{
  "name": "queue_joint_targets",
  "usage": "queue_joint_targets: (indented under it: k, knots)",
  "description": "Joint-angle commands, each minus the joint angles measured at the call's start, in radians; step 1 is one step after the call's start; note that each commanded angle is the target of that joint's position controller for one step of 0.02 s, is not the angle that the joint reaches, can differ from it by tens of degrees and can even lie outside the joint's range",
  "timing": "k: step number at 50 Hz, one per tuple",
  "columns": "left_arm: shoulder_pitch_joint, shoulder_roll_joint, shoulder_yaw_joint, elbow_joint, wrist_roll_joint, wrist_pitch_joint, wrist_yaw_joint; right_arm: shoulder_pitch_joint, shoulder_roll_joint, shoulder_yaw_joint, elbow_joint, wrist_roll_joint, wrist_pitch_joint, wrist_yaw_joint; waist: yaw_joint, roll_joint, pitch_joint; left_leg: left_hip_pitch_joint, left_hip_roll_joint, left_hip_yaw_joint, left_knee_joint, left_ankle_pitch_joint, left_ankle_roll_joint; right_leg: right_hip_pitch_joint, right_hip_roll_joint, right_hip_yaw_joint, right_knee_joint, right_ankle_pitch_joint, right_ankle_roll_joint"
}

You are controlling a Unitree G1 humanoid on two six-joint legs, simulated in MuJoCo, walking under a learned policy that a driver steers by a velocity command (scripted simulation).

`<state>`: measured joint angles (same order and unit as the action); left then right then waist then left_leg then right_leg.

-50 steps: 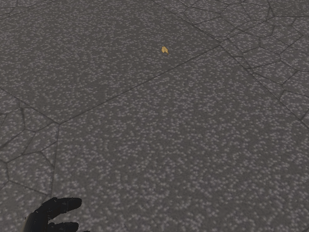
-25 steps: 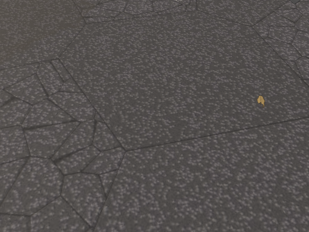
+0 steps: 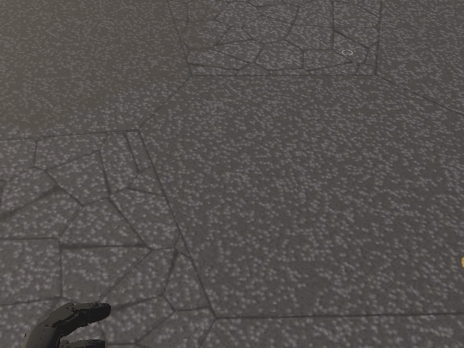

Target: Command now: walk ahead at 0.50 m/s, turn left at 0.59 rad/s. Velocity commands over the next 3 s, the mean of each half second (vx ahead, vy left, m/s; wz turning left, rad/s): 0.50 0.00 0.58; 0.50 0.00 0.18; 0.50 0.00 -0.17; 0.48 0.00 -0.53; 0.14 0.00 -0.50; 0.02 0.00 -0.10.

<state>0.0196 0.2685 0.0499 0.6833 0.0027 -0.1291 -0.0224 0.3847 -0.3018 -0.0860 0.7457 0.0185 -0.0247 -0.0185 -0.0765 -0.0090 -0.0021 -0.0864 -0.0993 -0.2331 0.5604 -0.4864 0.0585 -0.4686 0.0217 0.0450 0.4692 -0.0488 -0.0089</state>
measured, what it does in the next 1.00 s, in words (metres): walks ahead, turning left: left foot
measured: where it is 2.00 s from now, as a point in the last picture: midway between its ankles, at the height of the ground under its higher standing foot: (143, 189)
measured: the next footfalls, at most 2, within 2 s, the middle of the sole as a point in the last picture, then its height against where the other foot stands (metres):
left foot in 0.52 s outside the picture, level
right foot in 1.04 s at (195, 257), level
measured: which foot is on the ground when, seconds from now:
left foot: down 0.00-0.00, up 0.02-0.50, down 0.52-1.00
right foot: down 0.00-0.52, up 0.54-1.00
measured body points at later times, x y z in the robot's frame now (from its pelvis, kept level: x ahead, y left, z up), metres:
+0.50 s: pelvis +0.26 +0.04 +0.00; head +0.29 +0.06 +0.45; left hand +0.18 +0.33 -0.13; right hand +0.56 -0.11 -0.07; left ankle +0.36 +0.17 -0.72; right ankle +0.12 -0.13 -0.72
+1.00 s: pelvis +0.53 +0.12 +0.01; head +0.56 +0.13 +0.46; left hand +0.65 +0.41 -0.08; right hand +0.66 -0.15 -0.11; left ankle +0.36 +0.17 -0.72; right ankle +0.73 +0.06 -0.71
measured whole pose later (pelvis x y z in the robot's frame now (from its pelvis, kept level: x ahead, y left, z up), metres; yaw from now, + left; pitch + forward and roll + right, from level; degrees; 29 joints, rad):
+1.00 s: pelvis +0.53 +0.12 +0.01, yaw +21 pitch +2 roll +2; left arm 0.05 0.27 0.02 0.75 -0.01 -0.09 -0.05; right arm 0.38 -0.29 -0.07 0.80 0.02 -0.05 0.00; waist -0.07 -0.04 0.01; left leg 0.05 -0.05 -0.01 0.29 -0.38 0.03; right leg -0.56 -0.05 0.00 0.52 0.01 -0.02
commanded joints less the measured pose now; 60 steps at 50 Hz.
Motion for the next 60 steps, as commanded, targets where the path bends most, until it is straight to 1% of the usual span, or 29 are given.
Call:
queue_joint_targets:
  k: [1, 2, 3, 5, 7, 12, 17, 21, 23, 25, 26, 27, 28, 29, 30, 31, 32, 37, 42, 47, 49, 51, 52, 53, 54, 55, 57, 58, 60]
  knots:
    - [0.349, 0.301, 0.094, 0.022, 0.023, -0.004, 0.008, 0.107, 0.014, 0.02, -0.124, 0.016, -0.025, 0.003, 0.107, -0.339, -0.353, -0.58, -0.021, 0.057, 0.619, -0.12, -0.023, 0.843, -0.445, 0.694, -0.107, -0.256, -0.271]
    - [0.326, 0.201, 0.074, 0.007, -0.004, 0.001, 0.006, 0.094, -0.098, 0.004, -0.092, 0.028, -0.025, -0.001, 0.135, -0.231, -0.286, -0.704, 0.068, 0.034, 0.747, -0.084, -0.036, 0.804, -0.451, 0.764, -0.157, -0.496, -0.258]
    - [0.281, 0.137, 0.056, -0.005, -0.006, 0.008, 0.012, -0.029, -0.154, -0.012, -0.106, 0.019, -0.02, 0.001, 0.167, -0.13, -0.155, -0.729, 0.103, 0.058, 0.77, 0.016, -0.042, 0.679, -0.4, 0.583, -0.17, -0.479, -0.208]
    - [0.203, 0.104, 0.04, 0.001, 0.009, 0.021, 0.015, -0.124, -0.132, -0.016, -0.134, -0.004, -0.014, 0.003, 0.133, -0.06, -0.027, -0.673, 0.162, 0.09, 0.702, 0.132, -0.048, 0.456, -0.317, 0.354, -0.204, -0.234, -0.171]
    - [0.189, 0.088, 0.034, 0.014, 0.011, 0.016, 0.018, -0.106, -0.092, -0.014, -0.141, 0.011, -0.005, 0.015, 0.099, -0.102, -0.005, -0.605, 0.197, 0.107, 0.645, 0.17, -0.045, 0.367, -0.272, 0.222, -0.252, -0.132, -0.158]
    - [0.206, 0.144, 0.053, 0.058, 0.004, 0.009, 0.02, -0.169, -0.045, 0.001, -0.175, 0.004, 0.008, 0.022, 0.097, -0.063, 0.016, -0.664, 0.222, 0.13, 0.484, 0.293, -0.071, 0.375, -0.291, 0.053, -0.311, 0.054, -0.19]
    - [0.235, 0.177, 0.057, 0.09, -0.003, 0.027, 0.028, -0.31, -0.022, 0.015, -0.201, 0.005, -0.009, 0.052, 0.149, -0.046, 0.05, -0.603, 0.2, 0.209, 0.211, 0.51, -0.055, 0.413, -0.259, -0.121, -0.307, 0.127, -0.146]
    - [0.28, 0.214, 0.067, 0.118, -0.022, 0.05, 0.027, -0.389, -0.03, 0.014, -0.242, 0.009, -0.009, 0.074, 0.161, -0.053, 0.08, -0.581, 0.171, 0.267, 0.096, 0.436, -0.014, 0.518, -0.297, -0.176, -0.261, 0.245, -0.124]
    - [0.289, 0.242, 0.073, 0.127, -0.034, 0.06, 0.031, -0.356, -0.055, 0.0, -0.248, 0.0, -0.006, 0.076, 0.119, -0.081, 0.041, -0.466, 0.109, 0.31, 0.068, 0.323, 0.028, 0.549, -0.306, -0.201, -0.152, 0.566, -0.113]
    - [0.277, 0.244, 0.068, 0.132, -0.04, 0.07, 0.036, -0.114, -0.125, -0.044, -0.187, -0.002, -0.001, 0.064, -0.029, -0.069, -0.091, -0.113, 0.033, 0.335, -0.029, 0.37, 0.092, 0.475, -0.272, -0.248, 0.152, 0.729, -0.08]
    - [0.287, 0.195, 0.045, 0.12, -0.015, 0.064, 0.038, 0.055, -0.19, -0.07, -0.143, -0.001, 0.008, 0.044, -0.099, 0.012, -0.189, 0.208, 0.138, 0.167, -0.018, 0.413, 0.138, 0.232, -0.236, -0.251, 0.432, 0.426, -0.043]
    - [0.395, 0.056, -0.001, 0.073, 0.014, 0.041, 0.021, 0.024, -0.297, -0.075, -0.143, 0.001, -0.001, 0.037, 0.036, 0.273, -0.289, 0.492, 0.417, -0.393, -0.103, 0.281, 0.314, -0.182, -0.044, -0.18, 0.791, -0.504, 0.015]
    - [0.312, 0.152, 0.015, 0.085, -0.023, 0.013, 0.008, 0.066, -0.212, -0.051, -0.16, -0.001, -0.012, 0.041, -0.049, 0.162, -0.404, 0.505, 0.47, -0.555, -0.222, 0.186, 0.341, -0.26, -0.039, 0.023, 0.905, -0.543, 0.009]
    - [0.209, 0.189, 0.027, 0.048, -0.058, 0.003, 0.003, 0.023, -0.174, -0.037, -0.143, -0.009, -0.024, 0.047, -0.055, 0.129, -0.245, 0.4, 0.433, -0.386, -0.237, 0.256, 0.292, -0.337, -0.08, 0.019, 0.909, -0.461, -0.001]
    - [0.18, 0.173, 0.02, 0.041, -0.048, -0.003, 0.008, -0.041, -0.149, -0.028, -0.14, -0.004, -0.031, 0.047, -0.014, 0.072, -0.151, 0.251, 0.386, -0.254, -0.241, 0.345, 0.253, -0.318, -0.126, 0.011, 0.831, -0.372, -0.009]
    - [0.174, 0.169, 0.023, 0.051, -0.024, -0.001, 0.014, -0.104, -0.116, -0.017, -0.142, -0.01, -0.033, 0.046, 0.024, 0.052, -0.094, 0.119, 0.351, -0.163, -0.258, 0.445, 0.228, -0.264, -0.155, 0.008, 0.759, -0.319, -0.004]
    - [0.202, 0.171, 0.027, 0.062, -0.017, 0.011, 0.014, -0.14, -0.086, -0.005, -0.149, -0.02, -0.038, 0.045, 0.062, 0.062, -0.073, 0.029, 0.323, -0.105, -0.288, 0.517, 0.218, -0.195, -0.175, 0.016, 0.723, -0.281, 0.0]
    - [0.178, 0.108, 0.013, 0.058, -0.001, 0.052, 0.018, -0.133, -0.112, -0.01, -0.108, -0.018, -0.063, 0.032, 0.089, 0.047, -0.008, -0.097, 0.296, 0.033, -0.395, 0.603, 0.225, -0.189, -0.181, 0.0, 0.528, -0.119, 0.055]
    - [0.016, 0.07, -0.004, 0.023, -0.008, 0.039, -0.001, -0.067, -0.133, -0.012, -0.057, -0.01, -0.056, 0.018, 0.024, 0.059, 0.039, -0.086, 0.247, 0.138, -0.407, 0.518, 0.162, -0.141, -0.128, -0.034, 0.197, 0.172, 0.052]
    - [-0.071, 0.095, -0.001, -0.017, -0.015, 0.029, -0.026, 0.002, -0.151, -0.02, 0.002, 0.0, -0.041, 0.016, 0.003, 0.074, 0.071, 0.079, 0.328, 0.096, -0.339, 0.524, 0.144, -0.177, -0.098, -0.022, 0.064, 0.099, 0.0]
    - [-0.035, 0.113, 0.006, -0.012, -0.013, 0.025, -0.032, -0.002, -0.16, -0.024, 0.014, 0.001, -0.031, 0.01, 0.03, 0.093, 0.051, 0.133, 0.345, 0.089, -0.283, 0.631, 0.122, -0.127, -0.081, -0.034, 0.041, 0.017, -0.029]
    - [0.149, 0.164, 0.035, 0.04, -0.007, 0.023, -0.024, -0.03, -0.156, -0.019, 0.013, -0.003, -0.02, 0.006, 0.132, 0.093, -0.067, 0.118, 0.282, 0.14, -0.062, 0.917, 0.082, 0.142, -0.021, -0.092, 0.014, 0.001, -0.077]
    - [0.318, 0.224, 0.054, 0.074, 0.001, 0.024, -0.016, -0.02, -0.117, 0.0, -0.002, -0.017, -0.018, 0.001, 0.196, 0.037, -0.211, -0.032, 0.229, 0.184, 0.193, 0.778, 0.046, 0.432, -0.13, 0.018, 0.069, 0.07, -0.132]
    - [0.412, 0.319, 0.078, 0.093, 0.007, 0.031, -0.013, 0.124, -0.014, 0.031, -0.019, -0.016, -0.039, 0.01, 0.153, -0.215, -0.364, -0.454, 0.057, 0.224, 0.604, 0.276, -0.043, 0.834, -0.38, 0.484, 0.016, -0.116, -0.309]
    - [0.44, 0.234, 0.056, 0.103, -0.014, 0.034, -0.017, 0.08, -0.059, 0.026, -0.005, -0.007, -0.057, 0.015, 0.194, -0.231, -0.408, -0.6, 0.031, 0.093, 0.725, -0.09, -0.042, 0.877, -0.404, 0.718, -0.147, -0.302, -0.321]
    - [0.366, 0.193, 0.041, 0.094, -0.018, 0.035, -0.013, -0.023, -0.129, 0.006, -0.033, 0.019, -0.067, 0.021, 0.191, -0.156, -0.236, -0.695, 0.096, 0.097, 0.776, -0.035, -0.03, 0.755, -0.377, 0.579, -0.17, -0.386, -0.266]
    - [0.237, 0.142, 0.023, 0.074, -0.001, 0.04, -0.01, -0.133, -0.121, 0.007, -0.059, 0.003, -0.069, 0.015, 0.14, -0.046, -0.054, -0.657, 0.185, 0.153, 0.668, 0.12, -0.023, 0.456, -0.305, 0.366, -0.219, -0.253, -0.226]
    - [0.206, 0.118, 0.015, 0.069, 0.01, 0.034, -0.01, -0.114, -0.112, 0.003, -0.055, -0.005, -0.061, 0.013, 0.102, -0.074, -0.032, -0.587, 0.216, 0.144, 0.614, 0.169, -0.023, 0.365, -0.273, 0.305, -0.246, -0.176, -0.215]
    - [0.196, 0.117, 0.014, 0.073, 0.003, 0.028, -0.012, -0.075, -0.077, 0.007, -0.043, -0.014, -0.047, 0.01, 0.069, -0.09, -0.027, -0.518, 0.223, 0.159, 0.554, 0.199, -0.04, 0.286, -0.237, 0.247, -0.289, -0.075, -0.23]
